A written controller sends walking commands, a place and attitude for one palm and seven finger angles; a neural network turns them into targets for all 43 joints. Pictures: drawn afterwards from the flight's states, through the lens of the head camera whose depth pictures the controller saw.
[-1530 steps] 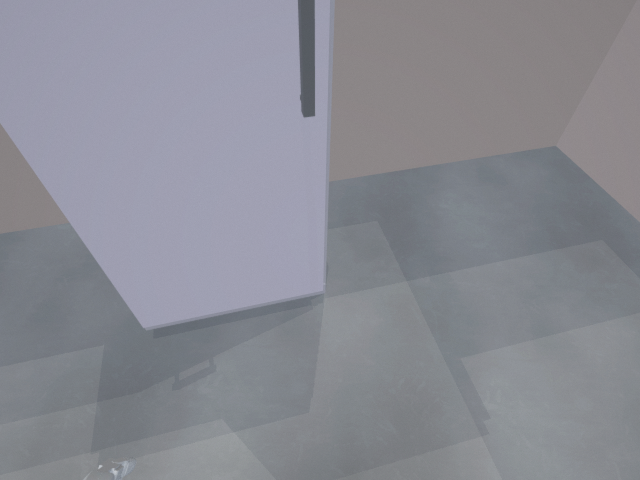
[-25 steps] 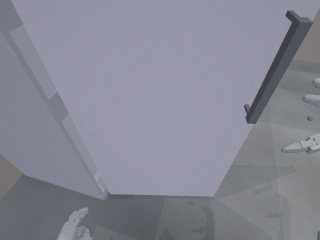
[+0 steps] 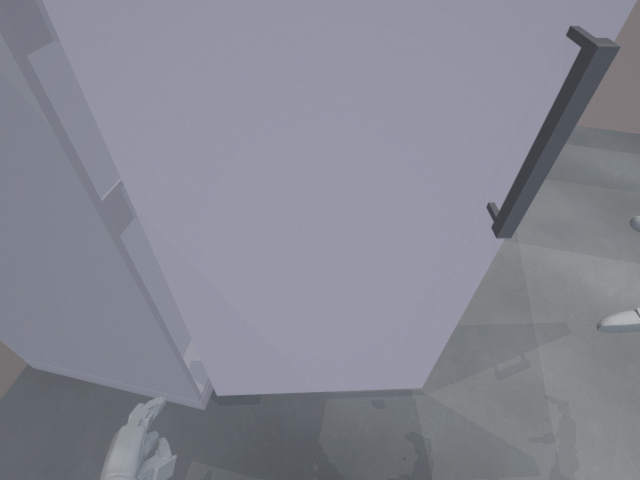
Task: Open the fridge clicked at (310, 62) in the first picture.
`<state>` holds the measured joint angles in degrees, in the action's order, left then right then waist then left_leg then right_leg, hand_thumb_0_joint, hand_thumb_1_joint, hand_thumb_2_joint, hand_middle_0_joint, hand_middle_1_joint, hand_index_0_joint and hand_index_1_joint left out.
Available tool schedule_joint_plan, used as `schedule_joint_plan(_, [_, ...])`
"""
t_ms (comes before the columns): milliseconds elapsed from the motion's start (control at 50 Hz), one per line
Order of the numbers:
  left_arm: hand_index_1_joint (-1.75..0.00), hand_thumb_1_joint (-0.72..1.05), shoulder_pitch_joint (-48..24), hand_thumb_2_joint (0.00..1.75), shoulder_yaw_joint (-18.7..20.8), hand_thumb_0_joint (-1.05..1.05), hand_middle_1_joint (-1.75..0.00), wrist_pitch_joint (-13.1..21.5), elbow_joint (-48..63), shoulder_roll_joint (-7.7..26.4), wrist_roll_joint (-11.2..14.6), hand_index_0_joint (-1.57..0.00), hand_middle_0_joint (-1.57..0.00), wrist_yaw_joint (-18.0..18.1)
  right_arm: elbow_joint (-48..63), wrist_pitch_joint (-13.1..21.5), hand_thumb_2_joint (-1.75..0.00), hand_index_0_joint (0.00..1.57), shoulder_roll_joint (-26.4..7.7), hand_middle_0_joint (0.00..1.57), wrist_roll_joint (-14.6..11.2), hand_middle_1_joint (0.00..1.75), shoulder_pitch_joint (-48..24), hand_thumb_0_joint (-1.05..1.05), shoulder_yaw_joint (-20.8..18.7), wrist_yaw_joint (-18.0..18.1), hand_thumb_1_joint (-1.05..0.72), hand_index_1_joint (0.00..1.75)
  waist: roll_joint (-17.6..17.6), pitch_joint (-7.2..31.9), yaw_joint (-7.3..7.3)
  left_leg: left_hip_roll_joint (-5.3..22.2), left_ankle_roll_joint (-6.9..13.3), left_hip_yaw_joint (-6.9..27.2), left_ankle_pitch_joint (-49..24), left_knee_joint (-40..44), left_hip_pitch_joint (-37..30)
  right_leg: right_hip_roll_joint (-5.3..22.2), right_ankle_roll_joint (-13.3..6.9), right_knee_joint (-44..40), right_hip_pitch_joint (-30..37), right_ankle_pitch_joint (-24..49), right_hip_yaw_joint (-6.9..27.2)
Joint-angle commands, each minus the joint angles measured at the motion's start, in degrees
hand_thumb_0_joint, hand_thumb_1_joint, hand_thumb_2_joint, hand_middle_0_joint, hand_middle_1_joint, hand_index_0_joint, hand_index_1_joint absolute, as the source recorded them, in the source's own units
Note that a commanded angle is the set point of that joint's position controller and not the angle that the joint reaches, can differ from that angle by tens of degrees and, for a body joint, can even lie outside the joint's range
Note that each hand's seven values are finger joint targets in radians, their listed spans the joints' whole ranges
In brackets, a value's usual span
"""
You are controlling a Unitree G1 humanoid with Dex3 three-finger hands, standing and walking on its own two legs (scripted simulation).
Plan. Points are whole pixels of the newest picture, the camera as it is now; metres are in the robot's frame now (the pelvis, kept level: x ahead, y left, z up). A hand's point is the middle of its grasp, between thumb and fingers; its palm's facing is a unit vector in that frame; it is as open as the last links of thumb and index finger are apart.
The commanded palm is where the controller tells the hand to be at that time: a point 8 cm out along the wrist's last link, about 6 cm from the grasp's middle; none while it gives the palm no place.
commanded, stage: slip the hand off the handle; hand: right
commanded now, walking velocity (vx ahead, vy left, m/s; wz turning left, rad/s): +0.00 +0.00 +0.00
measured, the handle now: (534, 147) +0.47 -0.26 +0.20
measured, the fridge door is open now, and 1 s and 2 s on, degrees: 75 75 75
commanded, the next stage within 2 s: draw the hand back to the body in 0.24 s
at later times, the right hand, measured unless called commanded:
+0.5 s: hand (634, 268) +0.30 -0.32 +0.17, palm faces +0.14 +0.99 -0.03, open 14.7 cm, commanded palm +0.25 -0.36 +0.19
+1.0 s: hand out of the picture +0.25 -0.32 +0.17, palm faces +0.43 +0.87 -0.25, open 14.0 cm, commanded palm +0.20 -0.34 +0.18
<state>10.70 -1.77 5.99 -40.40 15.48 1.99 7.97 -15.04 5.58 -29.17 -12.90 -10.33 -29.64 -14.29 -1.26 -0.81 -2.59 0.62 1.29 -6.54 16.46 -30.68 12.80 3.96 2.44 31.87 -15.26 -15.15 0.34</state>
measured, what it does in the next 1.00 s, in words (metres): stands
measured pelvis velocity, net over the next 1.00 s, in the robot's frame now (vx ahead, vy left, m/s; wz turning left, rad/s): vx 0.01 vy -0.03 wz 0.00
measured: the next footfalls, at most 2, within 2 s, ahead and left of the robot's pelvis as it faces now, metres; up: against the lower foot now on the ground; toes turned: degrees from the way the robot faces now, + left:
none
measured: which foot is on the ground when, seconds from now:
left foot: down 0.00-1.00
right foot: down 0.00-1.00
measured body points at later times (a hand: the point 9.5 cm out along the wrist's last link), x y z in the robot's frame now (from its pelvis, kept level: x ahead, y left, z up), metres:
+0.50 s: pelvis +0.00 -0.02 +0.00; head -0.01 -0.01 +0.45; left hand +0.13 +0.25 -0.09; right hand +0.29 -0.37 +0.17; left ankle +0.00 +0.10 -0.73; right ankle +0.02 -0.15 -0.73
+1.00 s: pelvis +0.01 -0.03 +0.01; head -0.01 -0.02 +0.46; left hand +0.22 +0.18 -0.05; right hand +0.22 -0.36 +0.18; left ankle +0.00 +0.10 -0.73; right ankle +0.02 -0.15 -0.73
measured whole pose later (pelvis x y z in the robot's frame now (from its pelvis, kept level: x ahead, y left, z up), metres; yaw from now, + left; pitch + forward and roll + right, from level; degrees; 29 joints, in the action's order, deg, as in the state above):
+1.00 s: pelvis +0.01 -0.03 +0.01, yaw +0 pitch -4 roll +1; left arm 7.9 -4.1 10.6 -35.4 13.1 0.6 5.8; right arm 11.4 -6.1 -22.2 -9.4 8.2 -22.8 -0.2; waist -2.0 -1.6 -4.2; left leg 2.1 -0.9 -5.5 12.3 -21.5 4.9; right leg 2.0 0.5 25.4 -8.4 -12.9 -0.9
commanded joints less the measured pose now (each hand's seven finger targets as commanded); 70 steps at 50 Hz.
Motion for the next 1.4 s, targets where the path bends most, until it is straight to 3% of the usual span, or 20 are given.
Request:
schedule_joint_plan(0, [-0.30, 0.90, -3.8, 0.90, 3.1, 0.00, -0.30, 3.9, 7.2, 7.9, 0.1, -0.20, -0.20, 0.7, 10.6, 6.0, -0.20, 0.25, -18.7, 0.25, -1.4, 1.15, -19.8, 0.00, -4.6, -1.2, 0.55, 1.15, -2.2, 12.2, 2.81, -0.2, -2.0, 6.5, -9.9, 4.6, -1.4, -4.2, -3.4, -2.0, 1.9, 6.3, -1.6])
schedule_joint_plan(60, [-0.30, 0.90, -2.9, 0.90, 3.4, 0.00, -0.30, 4.0, 7.2, 8.4, 0.3, -0.20, -0.20, 0.6, 6.4, 6.2, -0.20, 0.25, -21.7, 0.25, -2.4, 1.15, -17.0, 0.00, -8.3, -2.1, 0.55, 1.15, 0.8, 11.8, 1.95, 0.5, -2.5, 7.6, -9.6, 3.8, -2.1, -4.2, -3.5, -1.2, -1.0, 5.2, -1.5])
schedule_joint_plan(160, [-0.30, 0.90, -1.8, 0.90, 3.6, 0.00, -0.30, 4.3, 8.0, 8.6, 0.4, -0.20, -0.20, 0.1, 5.1, 6.2, -0.20, 0.25, -25.1, 0.25, -3.0, 1.15, -16.2, 0.00, -11.6, -2.6, 0.55, 1.15, -0.9, 12.9, 1.10, 1.2, -2.8, 9.0, -10.5, 2.2, -2.8, -4.2, -3.3, 0.3, -3.5, 4.9, -1.4])
schedule_joint_plan(340, [-0.30, 0.90, -0.8, 0.90, 3.9, 0.00, -0.30, 5.3, 8.9, 8.7, 0.7, -0.20, -0.20, 0.3, 9.8, 6.1, -0.20, 0.25, -21.7, 0.25, -3.4, 1.15, -14.3, 0.00, -9.3, -2.2, 0.55, 1.15, -1.9, 11.5, 1.67, -0.5, -2.0, 6.6, -8.3, 1.8, 0.6, -4.0, -3.3, -0.4, -2.0, 4.7, -1.2])
schedule_joint_plan(360, [-0.30, 0.90, -2.4, 0.90, 3.8, 0.00, -0.30, 4.9, 9.3, 9.9, 2.9, -0.20, -0.20, 0.9, 1.6, -2.2, -0.20, 0.25, -20.2, 0.25, -8.3, 1.15, -9.9, 0.00, -7.5, -6.6, 0.55, 1.15, -2.0, 13.2, 1.39, 0.3, -1.8, 7.7, -6.6, 3.9, -2.7, -4.0, -3.3, -2.0, -1.2, 2.8, -0.9])
schedule_joint_plan(380, [-0.30, 0.90, -3.2, 0.90, 3.7, 0.00, -0.30, 5.1, 10.7, 9.8, 3.7, -0.20, -0.20, 1.4, 7.1, -5.9, -0.20, 0.25, -20.3, 0.25, -9.7, 1.15, -12.9, 0.00, -6.8, -8.9, 0.55, 1.15, -2.5, 13.1, 1.07, 0.5, -2.1, 7.9, -6.2, 4.9, -3.7, -4.0, -3.4, -2.1, 0.0, 2.9, -0.7])
schedule_joint_plan(440, [-0.30, 0.90, -4.7, 0.90, 2.5, 0.00, -0.30, 6.4, 12.8, 9.4, 4.2, -0.20, -0.20, 2.5, 15.4, -13.9, -0.20, 0.25, -20.8, 0.25, -9.7, 1.15, -18.1, 0.00, -3.6, -11.8, 0.55, 1.15, -6.6, 12.7, 1.69, -0.5, -1.6, 4.8, -7.3, 6.4, -2.3, -4.4, -4.0, -4.7, 4.0, 5.8, 0.6])
schedule_joint_plan(480, [-0.30, 0.90, -4.6, 0.90, 2.1, 0.00, -0.30, 7.1, 13.9, 8.9, 3.6, -0.20, -0.20, 2.3, 22.1, -14.5, -0.20, 0.25, -21.8, 0.25, -9.1, 1.15, -15.8, 0.00, -5.4, -10.6, 0.55, 1.15, -7.5, 13.6, 1.05, -1.1, -1.1, 4.0, -8.7, 6.5, -3.5, -4.2, -3.9, -5.2, 6.3, 8.7, 1.1])
schedule_joint_plan(520, [-0.30, 0.90, -4.1, 0.90, 1.7, 0.00, -0.30, 7.7, 14.3, 8.0, 2.9, -0.20, -0.20, 1.5, 23.5, -13.4, -0.20, 0.25, -18.3, 0.25, -9.5, 1.15, -9.9, 0.00, -5.8, -8.3, 0.55, 1.15, -4.8, 12.6, 0.50, -1.6, -0.9, 2.7, -10.4, 6.4, -3.7, -3.8, -3.5, -6.3, 6.4, 10.6, 1.5])
schedule_joint_plan(580, [-0.30, 0.90, -4.9, 0.90, 1.8, 0.00, -0.30, 7.6, 13.3, 8.6, 2.6, -0.20, -0.20, 0.9, 19.6, -13.9, -0.20, 0.25, -17.5, 0.25, -11.0, 1.15, -4.7, 0.00, -8.9, -6.8, 0.55, 1.15, -0.7, 11.1, -0.58, -2.0, -0.8, 2.3, -11.7, 6.7, -5.1, -3.6, -3.3, -6.8, 5.4, 11.4, 1.1])
schedule_joint_plan(680, [-0.30, 0.90, -7.6, 0.90, 1.0, 0.00, -0.30, 6.9, 14.7, 7.5, 3.2, -0.20, -0.20, 0.3, 27.8, -17.9, -0.20, 0.25, -9.4, 0.25, -8.4, 1.15, -6.3, 0.00, 0.4, -5.9, 0.55, 1.15, -7.1, 8.9, 0.35, -2.3, -0.5, 2.1, -9.8, 7.9, -3.6, -3.3, -2.8, -8.3, 7.7, 11.2, 0.8])
schedule_joint_plan(700, [-0.30, 0.90, -7.3, 0.90, 0.9, 0.00, -0.30, 6.9, 14.6, 7.6, 3.0, -0.20, -0.20, 0.3, 29.3, -18.2, -0.20, 0.25, -10.2, 0.25, -8.0, 1.15, -5.8, 0.00, 0.1, -5.4, 0.55, 1.15, -7.5, 9.1, 0.36, -2.2, -0.5, 2.0, -9.9, 8.1, -3.6, -3.2, -2.7, -8.7, 8.1, 11.6, 1.1])
schedule_joint_plan(800, [-0.30, 0.90, -8.3, 0.90, 0.4, 0.00, -0.30, 6.6, 13.5, 7.4, 2.2, -0.20, -0.20, 0.9, 34.4, -17.0, -0.25, 0.25, -10.9, 0.25, -8.0, 1.09, -5.4, 0.00, -1.3, -4.8, 0.44, 1.09, -4.7, 10.1, 0.39, -2.5, -0.6, 1.7, -10.4, 9.2, -4.6, -3.1, -2.9, -9.6, 10.0, 12.5, 1.5])
schedule_joint_plan(840, [-0.30, 0.90, -8.9, 0.90, 0.1, 0.00, -0.30, 6.5, 13.4, 6.8, 2.0, -0.20, -0.20, 0.9, 35.1, -16.9, -0.29, 0.24, -9.5, 0.24, -8.1, 1.04, -3.8, 0.00, -0.8, -4.7, 0.37, 1.04, -6.4, 10.0, 0.06, -2.5, -0.4, 1.5, -10.2, 9.4, -5.1, -3.1, -2.6, -10.2, 10.4, 12.9, 1.6])
schedule_joint_plan(860, [-0.30, 0.90, -7.6, 0.90, 0.1, 0.00, -0.30, 7.5, 14.2, 5.1, -1.0, -0.20, -0.20, -0.5, 39.7, -11.3, -0.31, 0.24, -14.4, 0.24, 1.2, 1.02, -3.4, 0.00, -3.1, 7.6, 0.33, 1.02, -10.2, 3.4, -0.74, -1.6, -0.1, 3.3, -9.0, 12.2, -5.6, -3.9, -1.8, -10.4, 6.6, 11.8, 0.7])
schedule_joint_plan(880, [-0.30, 0.90, -7.2, 0.90, 0.4, 0.00, -0.30, 7.9, 11.8, 5.5, -1.6, -0.20, -0.20, -0.9, 36.9, -9.4, -0.32, 0.24, -9.4, 0.24, 2.4, 1.00, 2.0, 0.00, -1.1, 12.9, 0.30, 1.00, -8.6, 2.5, -0.06, -1.3, 0.4, 2.2, -8.6, 12.1, -6.2, -3.8, -1.1, -11.2, 6.1, 10.3, 0.6])
schedule_joint_plan(920, [-0.30, 0.90, -7.0, 0.90, 1.0, 0.00, -0.30, 7.4, 11.5, 5.0, -1.8, -0.20, -0.20, -1.6, 38.0, -6.9, -0.36, 0.24, -2.8, 0.24, 4.7, 0.96, 10.4, 0.00, 2.8, 17.6, 0.22, 0.96, -7.0, 4.7, -0.23, -1.4, 0.1, 2.0, -9.7, 11.9, -8.1, -3.3, -1.3, -12.2, 7.9, 11.3, -0.4])
schedule_joint_plan(980, [-0.30, 0.90, -7.1, 0.90, 2.0, 0.00, -0.30, 7.1, 10.6, 5.6, -2.1, -0.20, -0.20, -2.1, 40.9, -3.8, -0.41, 0.24, -3.6, 0.24, 6.7, 0.89, 13.2, 0.00, 2.0, 21.0, 0.12, 0.89, -4.2, 8.4, -0.48, -1.6, -0.1, 2.2, -11.5, 12.2, -10.9, -3.1, -1.8, -12.5, 10.0, 13.2, -1.5])
schedule_joint_plan(1080, [-0.30, 0.90, -8.2, 0.90, 2.8, 0.00, -0.30, 6.6, 9.6, 5.4, -2.2, -0.20, -0.20, -1.8, 41.7, -0.8, -0.50, 0.23, -3.2, 0.23, 8.8, 0.79, 11.9, 0.00, 3.5, 23.2, -0.07, 0.79, -3.2, 6.9, -0.29, -1.6, -0.4, 2.7, -9.4, 13.3, -10.7, -3.4, -2.5, -13.7, 10.9, 11.0, -2.2])
schedule_joint_plan(1380, [-0.30, 0.90, -8.5, 0.90, 4.0, 0.00, -0.30, 5.3, 10.0, 4.1, -2.1, -0.20, -0.20, -1.9, 44.3, 1.7, -0.76, 0.21, -2.2, 0.21, 8.7, 0.47, 28.2, 0.00, 2.1, 23.1, -0.61, 0.47, -1.8, 2.6, -1.04, -0.7, -1.5, 3.4, -13.0, 13.4, -10.2, -3.6, -3.1, -12.0, 10.0, 12.2, -4.0])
